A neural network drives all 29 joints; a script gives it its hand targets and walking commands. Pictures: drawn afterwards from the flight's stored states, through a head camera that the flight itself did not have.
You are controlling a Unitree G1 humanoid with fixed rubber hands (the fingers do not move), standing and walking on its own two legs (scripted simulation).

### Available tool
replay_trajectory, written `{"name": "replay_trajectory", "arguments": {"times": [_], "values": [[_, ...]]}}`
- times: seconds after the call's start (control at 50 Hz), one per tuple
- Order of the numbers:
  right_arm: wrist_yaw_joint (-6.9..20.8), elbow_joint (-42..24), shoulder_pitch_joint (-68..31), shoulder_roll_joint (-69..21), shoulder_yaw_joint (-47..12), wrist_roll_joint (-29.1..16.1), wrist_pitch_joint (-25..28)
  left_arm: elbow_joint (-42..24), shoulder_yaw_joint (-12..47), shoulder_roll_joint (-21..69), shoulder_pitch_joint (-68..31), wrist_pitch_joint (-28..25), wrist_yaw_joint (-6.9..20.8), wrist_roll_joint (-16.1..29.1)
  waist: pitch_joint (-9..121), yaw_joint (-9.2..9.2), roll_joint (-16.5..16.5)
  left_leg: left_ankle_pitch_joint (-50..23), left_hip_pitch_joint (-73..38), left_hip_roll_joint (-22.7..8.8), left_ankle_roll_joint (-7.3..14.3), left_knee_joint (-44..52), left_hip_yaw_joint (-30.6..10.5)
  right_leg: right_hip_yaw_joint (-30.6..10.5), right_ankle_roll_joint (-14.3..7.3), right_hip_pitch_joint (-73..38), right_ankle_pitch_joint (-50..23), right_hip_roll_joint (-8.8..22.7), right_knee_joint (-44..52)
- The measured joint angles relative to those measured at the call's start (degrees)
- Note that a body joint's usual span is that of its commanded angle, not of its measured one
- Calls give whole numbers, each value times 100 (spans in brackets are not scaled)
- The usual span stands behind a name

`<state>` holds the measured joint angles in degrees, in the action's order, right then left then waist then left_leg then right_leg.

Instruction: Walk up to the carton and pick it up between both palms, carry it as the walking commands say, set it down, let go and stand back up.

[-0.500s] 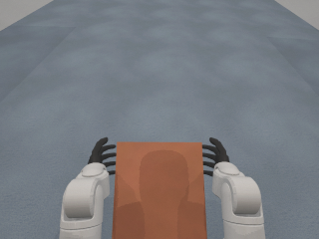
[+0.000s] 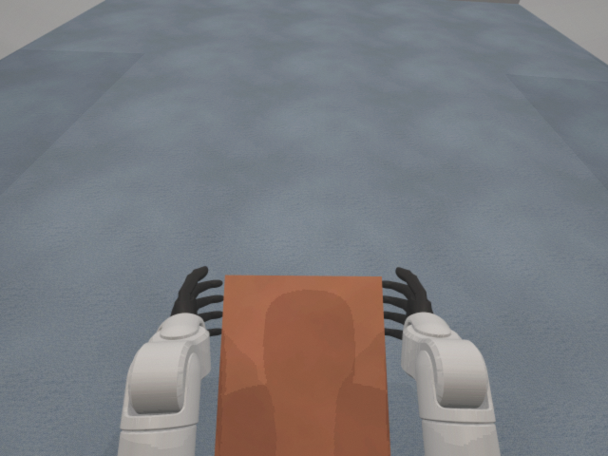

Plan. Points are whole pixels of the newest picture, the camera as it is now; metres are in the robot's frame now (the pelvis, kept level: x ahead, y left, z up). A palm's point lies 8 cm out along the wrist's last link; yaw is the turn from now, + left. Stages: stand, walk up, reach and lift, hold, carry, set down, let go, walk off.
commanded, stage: carry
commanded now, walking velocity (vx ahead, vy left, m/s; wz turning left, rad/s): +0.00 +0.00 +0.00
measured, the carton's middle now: (300, 353) +0.30 +0.00 -0.06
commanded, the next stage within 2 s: hold in 0.58 s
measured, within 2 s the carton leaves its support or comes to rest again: neither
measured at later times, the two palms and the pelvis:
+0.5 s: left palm (186, 327) +0.28 +0.15 +0.06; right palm (409, 327) +0.28 -0.14 +0.06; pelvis +0.00 +0.01 +0.00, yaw +0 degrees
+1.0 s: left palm (181, 312) +0.30 +0.16 +0.07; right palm (402, 311) +0.30 -0.13 +0.06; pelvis +0.00 +0.01 +0.01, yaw -2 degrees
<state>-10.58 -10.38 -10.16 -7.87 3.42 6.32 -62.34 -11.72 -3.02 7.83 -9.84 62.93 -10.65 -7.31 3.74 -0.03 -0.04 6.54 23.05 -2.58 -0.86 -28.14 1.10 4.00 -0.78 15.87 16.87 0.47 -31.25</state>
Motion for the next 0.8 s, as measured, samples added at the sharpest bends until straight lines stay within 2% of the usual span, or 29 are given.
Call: {"name": "replay_trajectory", "arguments": {"times": [0.58,0.62,0.66,0.8], "values": [[208,943,56,10,175,97,1041,963,-126,-8,40,-1039,183,-47,-7,9,12,109,-60,45,50,-102,31,-1,70,-102,74,73,-32],[404,1508,-99,-9,286,415,1428,1505,-269,14,-138,-1375,392,-265,-286,69,-10,101,-403,97,17,16,-62,-85,85,-421,26,41,85],[431,2043,-181,-21,317,573,1799,1882,-338,22,-184,-1632,439,-435,-507,148,-19,80,-706,123,4,140,-155,-208,77,-697,-51,-16,252],[486,2683,-455,-72,466,522,2154,2226,-637,48,-341,-1842,430,-568,-622,223,-175,98,-1147,152,-13,241,-175,-387,56,-1090,-61,-57,341]]}}
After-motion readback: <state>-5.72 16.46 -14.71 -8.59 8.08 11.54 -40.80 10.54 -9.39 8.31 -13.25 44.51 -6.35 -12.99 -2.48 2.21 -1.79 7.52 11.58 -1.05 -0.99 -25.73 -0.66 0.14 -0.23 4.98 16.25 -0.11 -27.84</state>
